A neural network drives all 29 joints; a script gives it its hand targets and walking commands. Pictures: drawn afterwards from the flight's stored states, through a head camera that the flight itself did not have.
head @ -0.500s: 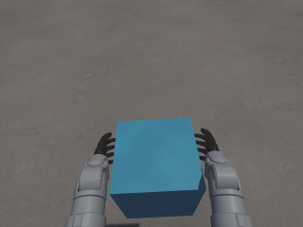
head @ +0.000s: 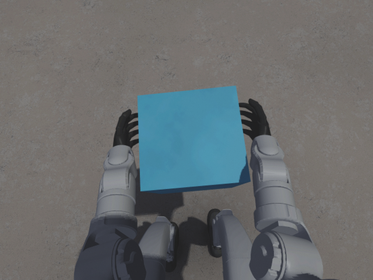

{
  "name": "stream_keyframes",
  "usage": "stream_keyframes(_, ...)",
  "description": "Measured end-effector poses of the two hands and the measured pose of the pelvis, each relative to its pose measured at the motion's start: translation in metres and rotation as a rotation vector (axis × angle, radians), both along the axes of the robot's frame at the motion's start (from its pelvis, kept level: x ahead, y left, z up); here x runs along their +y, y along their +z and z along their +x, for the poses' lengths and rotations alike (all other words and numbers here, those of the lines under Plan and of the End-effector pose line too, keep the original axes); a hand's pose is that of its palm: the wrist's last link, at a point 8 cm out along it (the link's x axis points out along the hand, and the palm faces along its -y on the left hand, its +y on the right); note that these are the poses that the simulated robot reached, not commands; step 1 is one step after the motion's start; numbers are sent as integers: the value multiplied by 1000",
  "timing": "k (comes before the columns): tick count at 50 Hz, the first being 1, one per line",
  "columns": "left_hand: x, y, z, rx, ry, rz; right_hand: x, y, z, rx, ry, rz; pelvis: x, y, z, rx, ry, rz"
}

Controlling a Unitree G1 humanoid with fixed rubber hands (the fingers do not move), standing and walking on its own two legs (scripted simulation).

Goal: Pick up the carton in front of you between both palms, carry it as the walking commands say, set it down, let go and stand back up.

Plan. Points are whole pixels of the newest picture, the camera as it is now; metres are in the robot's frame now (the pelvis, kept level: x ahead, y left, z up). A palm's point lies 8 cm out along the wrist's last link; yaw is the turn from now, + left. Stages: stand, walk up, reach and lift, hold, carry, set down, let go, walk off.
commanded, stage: set down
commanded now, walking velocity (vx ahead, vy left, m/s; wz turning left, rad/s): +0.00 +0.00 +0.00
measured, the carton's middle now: (192, 149) +0.38 +0.00 -0.14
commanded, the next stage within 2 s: none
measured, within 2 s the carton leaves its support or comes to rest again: rests again in 1.70 s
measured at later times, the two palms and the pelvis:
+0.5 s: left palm (146, 142) +0.42 +0.13 -0.21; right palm (250, 136) +0.44 -0.17 -0.21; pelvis -0.01 +0.00 -0.14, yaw +2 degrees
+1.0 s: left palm (162, 145) +0.46 +0.10 -0.38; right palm (245, 141) +0.47 -0.20 -0.37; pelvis -0.03 +0.00 -0.26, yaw +4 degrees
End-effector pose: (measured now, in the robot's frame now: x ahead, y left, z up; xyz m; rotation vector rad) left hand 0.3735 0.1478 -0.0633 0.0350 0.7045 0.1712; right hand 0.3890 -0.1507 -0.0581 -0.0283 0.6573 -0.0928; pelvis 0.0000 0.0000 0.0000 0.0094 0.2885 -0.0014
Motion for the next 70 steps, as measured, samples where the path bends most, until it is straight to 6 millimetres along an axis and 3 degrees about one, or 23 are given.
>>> stream_keyframes(5, -12, -49, 11, -32, -11, -22, -13, -50, 2, -30, -39, 19, 0, -31, -4, 167, -1, 10)
stream_keyframes(18, -17, -103, 45, -33, 20, -53, -17, -102, 41, -28, -39, 35, -3, -104, -8, 341, 1, 19)
stream_keyframes(27, -22, -165, 53, -13, 12, -44, -23, -163, 49, -10, -37, 29, -4, -149, -11, 442, 17, 24)
stream_keyframes(36, -35, -223, 69, -16, 0, -47, -36, -221, 63, -12, -46, 29, -4, -197, -22, 474, 18, 35)
stream_keyframes(60, -50, -381, 99, 35, -25, -33, -51, -379, 92, 39, -36, 11, -3, -300, -37, 456, 37, 39)
stream_keyframes(70, -54, -430, 108, 52, -27, -31, -56, -425, 105, 55, -20, 1, -6, -332, -41, 399, 43, 39)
